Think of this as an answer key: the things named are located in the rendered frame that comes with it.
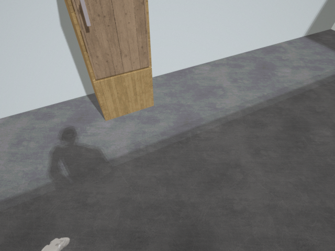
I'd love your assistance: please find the cupboard door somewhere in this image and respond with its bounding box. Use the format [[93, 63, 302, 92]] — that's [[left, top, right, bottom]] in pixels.
[[72, 0, 150, 79]]

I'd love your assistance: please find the robot left hand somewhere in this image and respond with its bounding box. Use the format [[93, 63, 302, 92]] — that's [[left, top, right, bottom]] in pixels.
[[42, 237, 70, 251]]

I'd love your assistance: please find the handle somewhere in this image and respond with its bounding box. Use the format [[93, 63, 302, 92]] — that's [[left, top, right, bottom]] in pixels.
[[80, 0, 91, 26]]

